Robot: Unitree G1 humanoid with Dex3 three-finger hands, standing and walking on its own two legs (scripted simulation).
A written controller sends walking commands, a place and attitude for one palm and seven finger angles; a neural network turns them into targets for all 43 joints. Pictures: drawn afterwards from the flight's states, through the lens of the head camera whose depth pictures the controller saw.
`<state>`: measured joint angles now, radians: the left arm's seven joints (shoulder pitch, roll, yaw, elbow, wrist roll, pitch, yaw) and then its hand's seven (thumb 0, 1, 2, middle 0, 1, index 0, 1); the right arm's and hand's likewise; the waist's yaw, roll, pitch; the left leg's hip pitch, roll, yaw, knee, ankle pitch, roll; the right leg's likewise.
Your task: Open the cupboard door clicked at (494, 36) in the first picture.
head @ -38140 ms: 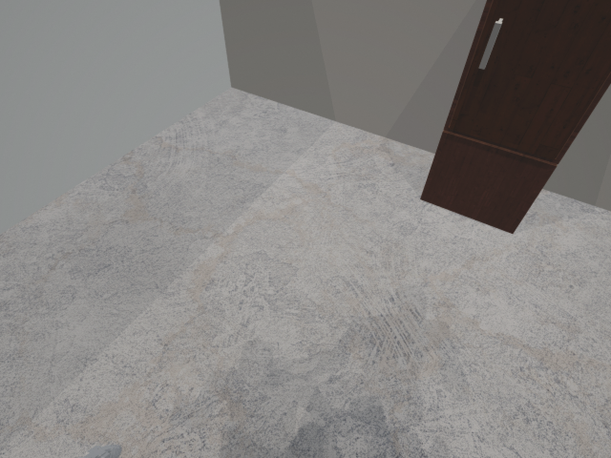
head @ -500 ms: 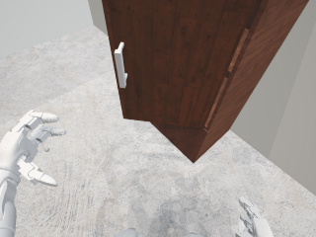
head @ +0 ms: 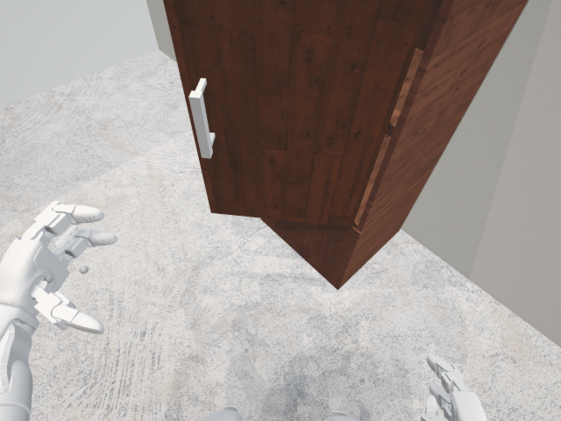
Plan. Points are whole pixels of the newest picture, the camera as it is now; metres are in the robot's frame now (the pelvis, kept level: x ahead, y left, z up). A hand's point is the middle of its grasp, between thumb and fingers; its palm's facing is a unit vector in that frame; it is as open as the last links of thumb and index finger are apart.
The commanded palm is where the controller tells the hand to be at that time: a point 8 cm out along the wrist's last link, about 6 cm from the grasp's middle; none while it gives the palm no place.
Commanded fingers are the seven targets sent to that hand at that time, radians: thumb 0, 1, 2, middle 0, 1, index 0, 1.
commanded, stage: move the hooked fingers beside the handle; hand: left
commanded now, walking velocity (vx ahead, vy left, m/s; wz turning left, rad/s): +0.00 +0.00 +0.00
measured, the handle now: (204, 120) +0.62 +0.18 +0.05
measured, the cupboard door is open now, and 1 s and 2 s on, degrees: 41 41 41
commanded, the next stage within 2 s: none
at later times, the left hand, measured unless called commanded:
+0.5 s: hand (112, 224) +0.36 +0.26 +0.07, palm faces -0.06 -1.00 -0.02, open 14.0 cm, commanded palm +0.33 +0.31 +0.07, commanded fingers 0.00 -0.50 0.30 -0.30 -1.20 -0.30 -1.20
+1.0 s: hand (133, 178) +0.44 +0.26 +0.07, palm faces -0.06 -1.00 -0.01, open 14.0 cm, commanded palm +0.43 +0.31 +0.06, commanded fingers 0.00 -0.50 0.30 -0.30 -1.20 -0.30 -1.20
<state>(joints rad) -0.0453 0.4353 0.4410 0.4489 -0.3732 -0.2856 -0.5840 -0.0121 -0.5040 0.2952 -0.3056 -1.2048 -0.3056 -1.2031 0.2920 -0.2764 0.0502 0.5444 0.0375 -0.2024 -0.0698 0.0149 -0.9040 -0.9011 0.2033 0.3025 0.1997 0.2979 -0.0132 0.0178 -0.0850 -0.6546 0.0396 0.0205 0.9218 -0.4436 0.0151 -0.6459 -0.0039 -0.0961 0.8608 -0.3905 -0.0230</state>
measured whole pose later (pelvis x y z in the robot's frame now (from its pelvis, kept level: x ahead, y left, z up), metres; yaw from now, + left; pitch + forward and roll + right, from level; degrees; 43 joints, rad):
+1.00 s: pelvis +0.00 +0.00 -0.02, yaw -2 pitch +17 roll -2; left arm -0.71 0.61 0.48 1.08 -0.19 -0.36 -0.54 -0.01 -0.50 0.30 -0.31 -1.20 -0.31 -1.20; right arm 0.35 -0.29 0.05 0.60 0.02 -0.05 -0.05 0.01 -0.91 -0.90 0.20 0.30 0.20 0.30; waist -0.12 0.00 -0.09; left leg -0.85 0.05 0.03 1.00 -0.46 0.02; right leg -0.84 0.01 -0.08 0.93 -0.39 -0.02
